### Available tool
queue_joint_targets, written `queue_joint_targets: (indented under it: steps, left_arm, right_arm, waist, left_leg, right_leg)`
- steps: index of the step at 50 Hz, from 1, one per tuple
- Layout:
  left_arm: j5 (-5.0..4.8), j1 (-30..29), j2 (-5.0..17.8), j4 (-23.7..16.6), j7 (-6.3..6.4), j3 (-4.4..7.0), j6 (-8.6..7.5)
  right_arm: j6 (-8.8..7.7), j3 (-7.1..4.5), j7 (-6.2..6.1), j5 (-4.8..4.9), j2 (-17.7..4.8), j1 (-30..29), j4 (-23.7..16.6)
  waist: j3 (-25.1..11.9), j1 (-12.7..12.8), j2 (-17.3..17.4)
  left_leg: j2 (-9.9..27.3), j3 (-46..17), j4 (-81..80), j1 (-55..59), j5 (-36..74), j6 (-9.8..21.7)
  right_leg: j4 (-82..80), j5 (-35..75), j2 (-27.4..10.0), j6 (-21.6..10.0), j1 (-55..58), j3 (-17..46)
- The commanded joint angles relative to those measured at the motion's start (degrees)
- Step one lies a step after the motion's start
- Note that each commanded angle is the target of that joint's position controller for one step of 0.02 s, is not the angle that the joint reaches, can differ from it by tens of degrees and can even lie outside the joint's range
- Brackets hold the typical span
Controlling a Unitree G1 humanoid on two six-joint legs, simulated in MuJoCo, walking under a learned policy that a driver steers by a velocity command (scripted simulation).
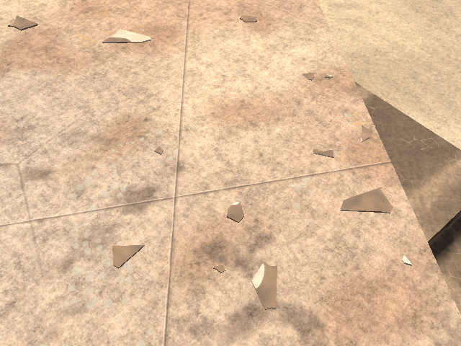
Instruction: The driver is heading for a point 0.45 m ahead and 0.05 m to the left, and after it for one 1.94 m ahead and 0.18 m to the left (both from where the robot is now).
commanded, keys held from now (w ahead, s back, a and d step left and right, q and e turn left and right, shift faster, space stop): s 0.16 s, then w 0.74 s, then w+q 0.08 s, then q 0.02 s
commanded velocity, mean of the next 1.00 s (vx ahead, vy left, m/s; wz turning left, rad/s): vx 0.27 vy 0.00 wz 0.01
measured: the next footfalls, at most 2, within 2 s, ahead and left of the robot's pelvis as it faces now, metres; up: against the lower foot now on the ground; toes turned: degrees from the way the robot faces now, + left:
left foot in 0.30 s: +0.08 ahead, +0.15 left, +0.00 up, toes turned -1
right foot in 0.76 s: +0.21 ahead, -0.12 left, +0.00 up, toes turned -4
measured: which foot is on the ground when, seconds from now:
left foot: up 0.00-0.28, down 0.30-0.78, up 0.80-1.00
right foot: down 0.00-0.28, up 0.30-0.74, down 0.76-1.00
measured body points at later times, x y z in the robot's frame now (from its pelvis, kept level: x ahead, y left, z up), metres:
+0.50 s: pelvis +0.05 +0.05 +0.02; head +0.05 +0.08 +0.47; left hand +0.23 +0.31 -0.10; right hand +0.02 -0.22 -0.10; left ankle +0.04 +0.15 -0.73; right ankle +0.12 -0.12 -0.65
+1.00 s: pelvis +0.23 -0.03 +0.02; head +0.24 -0.03 +0.47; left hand +0.26 +0.24 -0.12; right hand +0.34 -0.30 -0.10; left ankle +0.32 +0.13 -0.65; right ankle +0.17 -0.12 -0.73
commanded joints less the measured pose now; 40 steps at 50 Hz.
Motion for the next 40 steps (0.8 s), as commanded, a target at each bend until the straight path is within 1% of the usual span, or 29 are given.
queue_joint_targets:
  steps: [1,2,4,5,6,8,9,10,11,12,13,14,15,16,17,18,19,21,23,25,28,30,33,35,36,37,38,39,40]
  left_arm:
    - [0.05,0.44,3.17,-2.49,1.5,-0.38,1.05]
    - [0.46,-0.2,4.92,-2.39,1.09,-0.04,1.94]
    - [1.77,-0.82,8.61,-2.85,0.9,0.95,3.44]
    - [0.96,3.54,4.95,-1.44,0.71,-0.1,3.29]
    - [0.65,4.78,5.4,-0.87,0.33,-0.07,3.43]
    - [0.56,3.95,6.47,-1.27,-0.09,0.42,4.48]
    - [0.85,3.46,5.73,-1.58,-0.27,0.18,5.01]
    - [0.51,-0.86,9.12,-3.46,0.68,0.93,5.83]
    - [-0.24,-2.06,8.4,-3.36,1.4,0.89,6.18]
    - [0.17,-6.23,8.34,-5.15,-0.61,1.19,1.83]
    - [-1.12,-7.45,8.04,-5.11,-0.93,1.31,0.5]
    - [-1.33,-6.78,5.42,-5.12,-0.84,0.73,-0.13]
    - [-2.59,2.99,0.65,-1.27,0.13,-0.27,3.23]
    - [-2.57,4.68,-0.67,-2.39,0.68,0.08,4.05]
    - [-2.41,2.18,3.75,-3.95,1.26,1.22,4.19]
    - [-2.8,0.12,7.23,-4.43,1.68,2.42,4.39]
    - [-2.44,0.96,7.72,-3.17,1.7,2.91,4.54]
    - [-1.36,1.16,5.32,-1.53,1.33,2.78,4.36]
    - [-1.57,-0.77,2.99,-1.53,0.93,2.41,3.91]
    - [-1.82,-3.63,1.96,-2.19,0.71,1.99,3.6]
    - [-2.33,-7.79,1.26,-3.22,0.28,1.29,3.21]
    - [-2.71,-9.28,1.78,-3.61,-0.06,1.07,2.96]
    - [-2.91,-10.47,2.47,-4.1,-0.42,0.76,2.48]
    - [-2.87,-9.19,3.34,-3.86,-0.64,0.86,2.09]
    - [-2.73,-6.31,3.87,-2.82,-0.62,1.17,1.97]
    - [-2.68,-1.08,5.22,-0.98,-0.3,1.95,2.01]
    - [-2.59,8.05,8.11,1.4,0.36,3.25,2.01]
    - [-1.68,16.77,13.6,2.89,1.04,4.66,2.44]
    - [-1.67,19.42,15.21,3.55,0.54,4.89,2.51]
  right_arm:
    - [1.43,-0.84,-3.77,2.02,-2.1,-1.7,-5.66]
    - [2.35,-0.83,-4.53,1.51,-1.2,1.39,-5.12]
    - [3.59,-0.78,-5.66,1.38,-0.92,4.3,-4.65]
    - [5.27,-0.5,-4.72,0.02,-0.65,8.22,-3.43]
    - [6.13,-0.6,-4.4,0.0,-1.01,6.96,-3.73]
    - [7.43,-1.02,-4.26,0.1,-3.3,2.5,-5.25]
    - [7.77,-0.84,-4.09,-0.12,-3.36,1.61,-5.39]
    - [7.72,-1.67,-4.47,1.29,-4.88,-2.7,-6.29]
    - [7.6,-1.82,-4.57,0.7,-5.13,-2.44,-6.45]
    - [5.26,-1.9,-1.83,-3.71,-6.8,2.14,-4.17]
    - [3.24,-2.69,-0.82,-4.06,-7.47,7.69,-1.91]
    - [1.35,-3.23,-0.12,-4.06,-8.12,11.87,-0.28]
    - [2.92,-2.36,-2.11,0.47,-5.02,6.61,-2.99]
    - [3.82,-3.67,-2.93,1.27,-14.59,-0.24,-6.46]
    - [3.37,-4.88,-3.29,-0.04,-16.5,-3.13,-6.63]
    - [2.33,-4.06,-3.37,-0.31,-13.03,-6.59,-7.16]
    - [1.56,-3.4,-3.17,-0.21,-9.92,-7.38,-6.65]
    - [0.72,-2.97,-3.2,0.86,-7.06,-3.29,-4.59]
    - [0.31,-2.6,-3.41,1.08,-4.92,2.59,-2.06]
    - [0.15,-2.78,-3.67,0.85,-5.14,4.96,-1.14]
    - [0.23,-3.75,-3.96,0.94,-7.71,6.1,-0.71]
    - [0.43,-4.32,-3.92,1.26,-8.98,6.71,-0.17]
    - [0.78,-4.86,-3.6,1.87,-9.17,7.79,1.04]
    - [1.15,-5.19,-3.33,2.32,-9.41,7.04,1.45]
    - [1.35,-5.25,-3.27,2.59,-9.44,5.94,1.39]
    - [1.41,-5.13,-3.32,2.52,-9.1,4.58,1.18]
    - [1.13,-4.51,-3.28,2.14,-7.24,2.21,0.42]
    - [0.32,-3.19,-3.15,1.13,-2.67,0.15,-1.89]
    - [-1.26,-2.83,-3.32,1.91,-1.94,0.25,-3.58]
  waist:
    - [-5.33,-0.63,4.88]
    - [-5.0,-2.19,2.58]
    - [-6.4,-4.17,-1.83]
    - [-8.07,-4.02,-3.04]
    - [-8.89,-3.49,-5.93]
    - [-9.33,-2.43,-6.99]
    - [-9.84,-2.08,-6.54]
    - [-9.09,-1.69,-4.69]
    - [-8.1,-2.59,-6.16]
    - [6.49,-5.64,-0.05]
    - [2.28,-7.14,0.35]
    - [0.2,-7.74,1.38]
    - [-4.65,-2.32,0.27]
    - [3.62,1.58,15.83]
    - [5.54,0.97,19.17]
    - [7.64,2.43,14.16]
    - [6.13,3.05,10.53]
    - [3.41,1.67,8.79]
    - [2.22,0.13,8.11]
    - [2.11,-1.1,8.38]
    - [3.1,-3.0,10.67]
    - [4.34,-4.05,11.66]
    - [5.94,-5.01,11.62]
    - [5.91,-3.82,11.71]
    - [5.0,-1.93,11.14]
    - [2.59,0.75,10.25]
    - [-2.73,4.98,7.16]
    - [-9.33,7.82,-6.35]
    - [-10.88,8.03,-16.15]
  left_leg:
    - [5.06,-2.47,2.04,-11.76,4.58,3.9]
    - [4.91,-1.52,0.18,-6.89,6.16,4.44]
    - [4.32,-0.05,-6.7,-3.74,9.37,4.19]
    - [2.76,2.33,-11.57,-1.64,11.82,6.31]
    - [2.65,2.82,-14.57,-0.78,14.97,7.06]
    - [2.96,3.15,-17.55,0.82,17.92,7.9]
    - [3.81,2.91,-19.86,3.33,19.96,8.03]
    - [5.98,0.16,-20.9,5.81,23.99,7.16]
    - [6.2,0.58,-25.58,9.23,23.7,7.63]
    - [7.15,1.73,-22.26,10.85,18.75,6.17]
    - [6.35,2.93,-25.32,16.33,15.47,6.48]
    - [6.68,1.86,-32.28,18.54,13.38,8.11]
    - [16.18,-15.02,-49.67,8.85,-2.32,13.03]
    - [22.62,-31.6,-60.32,7.31,-8.68,20.78]
    - [25.36,-41.15,-67.64,3.38,-18.31,25.71]
    - [24.19,-37.46,-66.8,2.24,-14.68,23.23]
    - [21.3,-30.35,-64.03,3.27,-5.76,20.29]
    - [17.85,-20.51,-62.54,7.38,5.61,17.96]
    - [16.26,-15.17,-62.73,11.11,12.51,17.47]
    - [15.82,-11.94,-63.13,14.0,17.09,17.13]
    - [15.85,-8.99,-63.83,14.38,18.87,17.29]
    - [16.53,-8.58,-63.61,13.83,18.01,18.18]
    - [18.0,-9.26,-61.84,14.21,17.19,19.27]
    - [18.59,-9.53,-59.61,13.58,17.95,19.32]
    - [17.88,-8.78,-57.44,12.2,19.86,18.66]
    - [16.25,-7.06,-52.99,9.23,25.58,17.47]
    - [13.0,-2.99,-41.86,2.59,31.6,15.22]
    - [7.1,4.31,-19.94,-13.43,22.14,11.12]
    - [2.62,2.5,-6.59,-28.55,4.72,9.72]
  right_leg:
    - [-6.43,43.51,-15.77,-12.99,14.41,14.42]
    - [-8.35,42.36,-14.93,-13.26,8.26,12.39]
    - [-9.19,43.56,-14.15,-14.04,4.19,9.12]
    - [-7.68,45.82,-11.97,-11.67,7.02,5.84]
    - [-7.65,43.35,-11.14,-10.31,7.62,5.07]
    - [-7.71,31.04,-11.19,-8.83,6.94,5.97]
    - [-9.22,17.11,-11.5,-8.21,4.8,6.97]
    - [-12.75,-5.14,-14.56,-9.66,0.54,10.79]
    - [-13.78,-21.38,-14.3,-8.14,-2.71,12.3]
    - [-16.58,-35.7,-16.05,-5.11,-15.43,15.54]
    - [-13.82,-38.62,-14.74,-3.3,-14.81,15.2]
    - [-7.3,-40.61,-11.83,-1.86,-11.72,13.57]
    - [16.69,-31.53,-2.25,2.7,-4.95,0.96]
    - [26.91,-28.68,1.56,3.06,-18.71,-0.48]
    - [32.94,-26.01,-1.59,1.85,-21.66,4.63]
    - [34.71,-18.92,-3.92,1.05,-22.2,6.79]
    - [34.09,-13.75,-4.53,1.24,-20.46,7.12]
    - [31.92,-6.99,-4.68,2.19,-18.2,5.43]
    - [28.1,-3.02,-4.46,2.61,-16.34,3.95]
    - [21.66,-1.27,-4.16,2.97,-14.65,3.06]
    - [11.57,-1.6,-3.43,3.72,-9.1,1.42]
    - [7.63,-3.68,-3.21,3.96,-6.16,0.4]
    - [3.33,-8.61,-3.26,2.9,-3.08,-0.47]
    - [-0.43,-9.82,-2.83,1.46,1.77,-1.17]
    - [-3.0,-8.34,-2.16,0.78,7.02,-1.73]
    - [-4.35,-7.89,-1.37,0.02,15.62,-1.88]
    - [-4.16,-7.85,-4.9,-1.94,29.35,3.07]
    - [-6.27,-10.89,-17.98,-6.57,45.38,20.17]
    - [-12.5,-20.51,-25.18,-13.44,49.83,37.89]
Over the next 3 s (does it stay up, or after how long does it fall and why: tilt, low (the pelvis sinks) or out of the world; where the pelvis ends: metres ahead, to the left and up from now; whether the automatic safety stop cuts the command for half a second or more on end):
stays up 0.43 -0.01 0.00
